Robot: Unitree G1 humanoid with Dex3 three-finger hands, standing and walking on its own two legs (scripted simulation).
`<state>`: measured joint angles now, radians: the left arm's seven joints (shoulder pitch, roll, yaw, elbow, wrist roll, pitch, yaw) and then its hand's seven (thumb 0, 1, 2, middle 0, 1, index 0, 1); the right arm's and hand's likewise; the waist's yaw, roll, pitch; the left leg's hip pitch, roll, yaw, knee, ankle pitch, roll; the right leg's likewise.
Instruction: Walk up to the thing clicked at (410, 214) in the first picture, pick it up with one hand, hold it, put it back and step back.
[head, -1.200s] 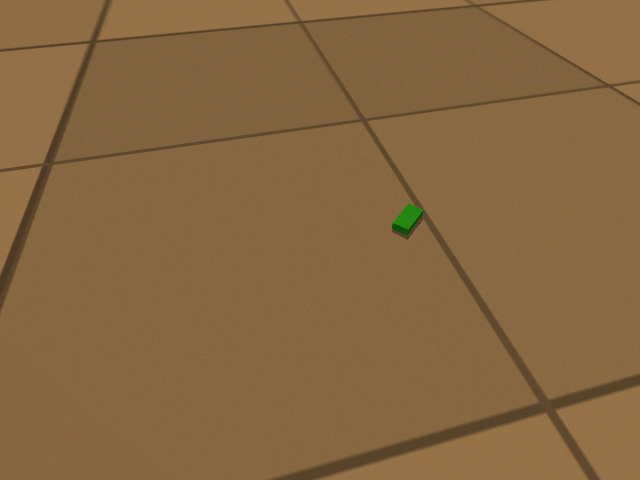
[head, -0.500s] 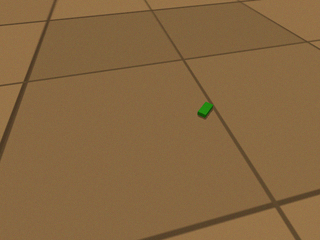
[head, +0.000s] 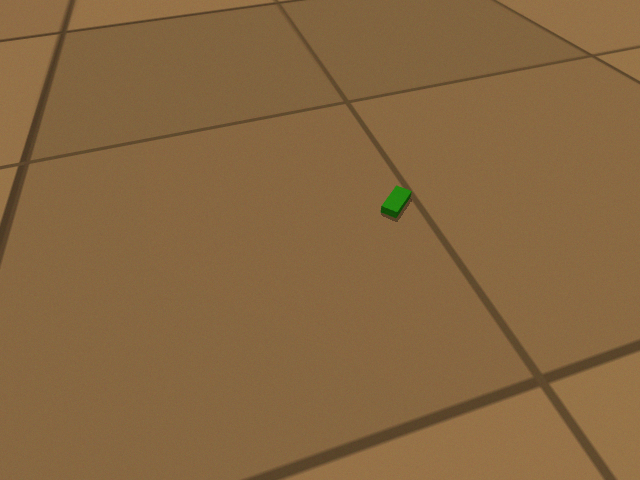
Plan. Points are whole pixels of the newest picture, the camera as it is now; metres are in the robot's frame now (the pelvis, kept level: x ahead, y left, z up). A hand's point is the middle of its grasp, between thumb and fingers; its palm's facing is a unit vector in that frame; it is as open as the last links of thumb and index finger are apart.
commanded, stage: walk up
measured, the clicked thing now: (396, 201) +1.37 -0.29 -0.76
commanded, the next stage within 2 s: none
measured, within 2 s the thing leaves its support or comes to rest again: neither
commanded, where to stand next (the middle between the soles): +0.04 +0.01 m, yaw -49 degrees
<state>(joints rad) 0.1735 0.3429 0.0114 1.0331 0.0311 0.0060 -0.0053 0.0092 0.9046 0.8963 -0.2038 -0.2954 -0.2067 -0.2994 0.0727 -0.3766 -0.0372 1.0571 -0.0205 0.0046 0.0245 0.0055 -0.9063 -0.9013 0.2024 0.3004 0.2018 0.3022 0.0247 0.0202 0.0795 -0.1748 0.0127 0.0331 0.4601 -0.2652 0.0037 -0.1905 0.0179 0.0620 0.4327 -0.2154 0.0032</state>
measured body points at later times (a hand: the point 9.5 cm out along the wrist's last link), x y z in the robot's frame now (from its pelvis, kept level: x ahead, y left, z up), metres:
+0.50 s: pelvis -0.01 +0.06 +0.00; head +0.04 +0.06 +0.44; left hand +0.22 +0.31 -0.12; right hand -0.08 -0.25 -0.10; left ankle -0.01 +0.14 -0.74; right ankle -0.04 -0.09 -0.70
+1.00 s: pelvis +0.01 +0.03 -0.02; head +0.05 +0.01 +0.43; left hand +0.28 +0.22 -0.13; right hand -0.11 -0.28 -0.12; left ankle +0.12 +0.11 -0.74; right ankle -0.05 -0.05 -0.74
